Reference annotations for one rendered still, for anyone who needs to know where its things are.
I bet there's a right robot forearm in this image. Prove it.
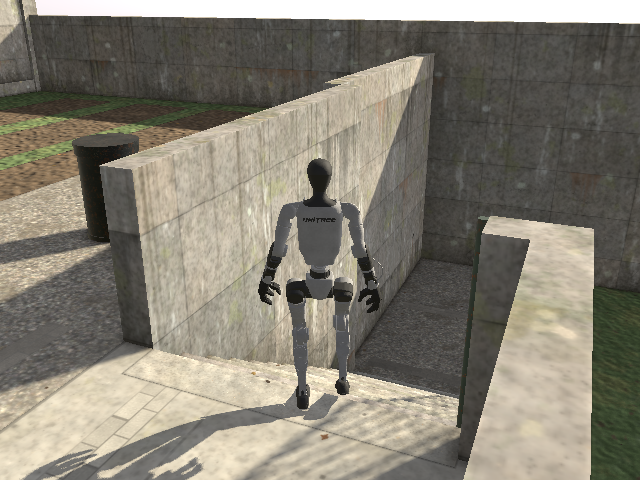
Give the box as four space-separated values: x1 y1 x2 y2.
357 243 379 290

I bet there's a robot right upper arm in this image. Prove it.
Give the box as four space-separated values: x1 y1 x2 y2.
340 202 367 259

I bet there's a left robot hand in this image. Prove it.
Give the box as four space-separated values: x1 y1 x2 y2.
258 279 281 305

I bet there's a left robot forearm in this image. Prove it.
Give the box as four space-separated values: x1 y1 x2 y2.
261 242 282 284

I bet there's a robot left foot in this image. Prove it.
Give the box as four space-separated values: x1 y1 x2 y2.
296 384 310 409

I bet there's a right robot hand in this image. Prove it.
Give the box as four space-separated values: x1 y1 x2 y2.
358 286 382 313

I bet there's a robot right thigh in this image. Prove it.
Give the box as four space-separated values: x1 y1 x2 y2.
333 277 353 331

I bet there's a robot left upper arm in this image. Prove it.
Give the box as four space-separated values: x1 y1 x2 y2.
272 202 299 258

